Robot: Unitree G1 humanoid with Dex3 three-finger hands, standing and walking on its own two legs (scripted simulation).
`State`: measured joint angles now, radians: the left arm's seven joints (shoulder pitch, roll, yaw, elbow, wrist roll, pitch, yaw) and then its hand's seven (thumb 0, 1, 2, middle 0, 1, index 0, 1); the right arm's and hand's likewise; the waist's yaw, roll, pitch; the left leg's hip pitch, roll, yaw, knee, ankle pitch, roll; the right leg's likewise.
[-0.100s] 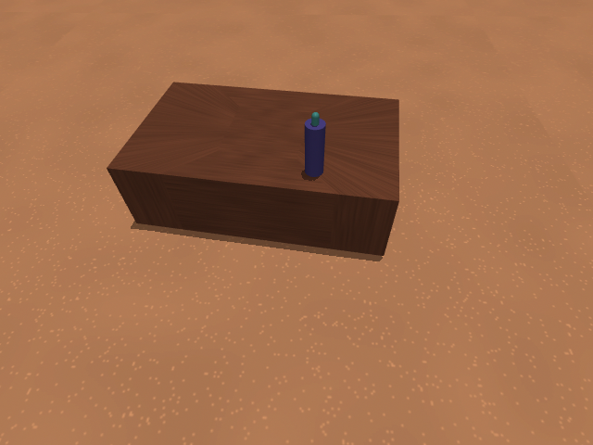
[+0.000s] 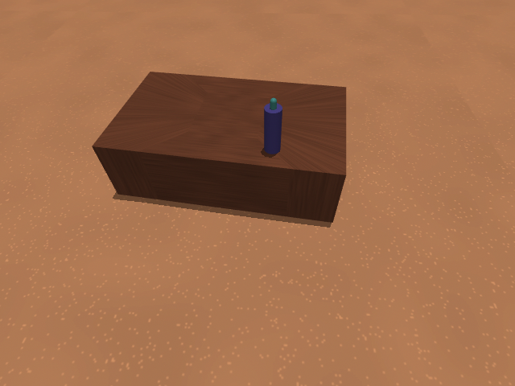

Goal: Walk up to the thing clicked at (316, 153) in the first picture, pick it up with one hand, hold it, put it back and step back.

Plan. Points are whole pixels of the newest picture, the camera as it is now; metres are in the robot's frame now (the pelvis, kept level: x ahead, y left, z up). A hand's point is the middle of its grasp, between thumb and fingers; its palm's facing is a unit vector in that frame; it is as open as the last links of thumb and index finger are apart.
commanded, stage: stand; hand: left
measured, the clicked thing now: (272, 125) +1.11 -0.05 -0.33
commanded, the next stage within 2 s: walk up in 1.02 s
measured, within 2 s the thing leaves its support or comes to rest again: neither
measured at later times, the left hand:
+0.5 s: hand out of the picture +0.09 +0.25 -0.16, palm faces -0.03 -0.94 -0.34, open 7.4 cm
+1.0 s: hand out of the picture +0.08 +0.26 -0.16, palm faces -0.02 -0.94 -0.34, open 7.4 cm
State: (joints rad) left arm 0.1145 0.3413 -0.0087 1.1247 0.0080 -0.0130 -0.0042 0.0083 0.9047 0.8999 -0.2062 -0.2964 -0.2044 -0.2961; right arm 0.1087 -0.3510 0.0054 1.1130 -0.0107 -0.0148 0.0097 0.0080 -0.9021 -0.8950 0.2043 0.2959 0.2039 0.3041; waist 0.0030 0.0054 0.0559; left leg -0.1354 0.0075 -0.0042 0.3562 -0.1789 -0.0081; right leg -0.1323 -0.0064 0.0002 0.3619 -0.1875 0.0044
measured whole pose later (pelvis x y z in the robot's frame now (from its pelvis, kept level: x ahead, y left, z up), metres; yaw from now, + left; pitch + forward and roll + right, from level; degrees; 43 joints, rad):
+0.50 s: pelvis +0.01 +0.00 +0.00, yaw +0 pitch -2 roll +0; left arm 0.10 0.34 0.00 1.12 0.01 -0.01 0.00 0.01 0.90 0.90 -0.21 -0.30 -0.20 -0.30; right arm 0.12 -0.35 0.01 1.12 -0.01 -0.01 0.01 0.01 -0.90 -0.90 0.20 0.30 0.20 0.30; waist 0.00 0.00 0.06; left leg -0.12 0.01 -0.01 0.34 -0.18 -0.01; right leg -0.11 -0.01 0.00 0.33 -0.19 0.01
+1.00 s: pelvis +0.01 +0.00 +0.00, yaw +0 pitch -2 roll +0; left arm 0.11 0.35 -0.01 1.12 0.01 -0.01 0.00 0.01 0.90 0.90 -0.21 -0.30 -0.20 -0.30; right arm 0.11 -0.35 0.01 1.12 -0.01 -0.01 0.01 0.01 -0.90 -0.89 0.20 0.30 0.20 0.30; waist 0.00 0.00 0.05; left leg -0.11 0.00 -0.01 0.33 -0.18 0.00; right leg -0.10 -0.01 0.00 0.33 -0.19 0.01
